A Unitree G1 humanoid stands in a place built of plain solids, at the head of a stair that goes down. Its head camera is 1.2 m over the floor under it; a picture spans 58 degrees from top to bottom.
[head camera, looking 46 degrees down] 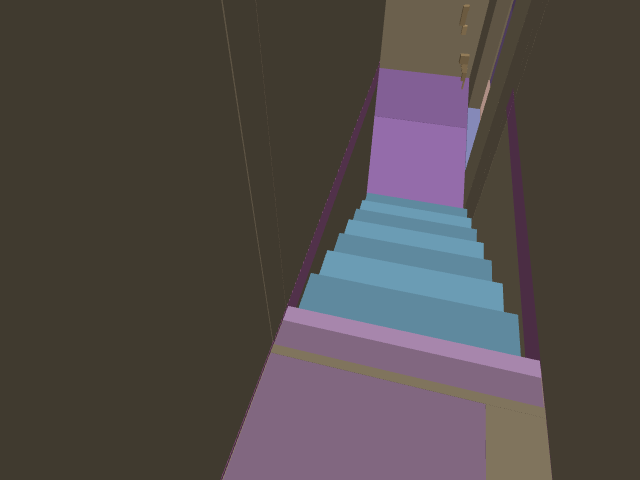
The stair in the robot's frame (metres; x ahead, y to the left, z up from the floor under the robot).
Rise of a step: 0.15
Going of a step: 0.28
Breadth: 0.80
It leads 15 degrees to the right of straight ahead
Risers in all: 8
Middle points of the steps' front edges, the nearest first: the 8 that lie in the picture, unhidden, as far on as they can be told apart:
0.75 -0.28 0.00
1.02 -0.35 -0.15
1.29 -0.42 -0.31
1.56 -0.49 -0.46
1.83 -0.56 -0.62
2.11 -0.63 -0.77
2.38 -0.70 -0.93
2.65 -0.78 -1.08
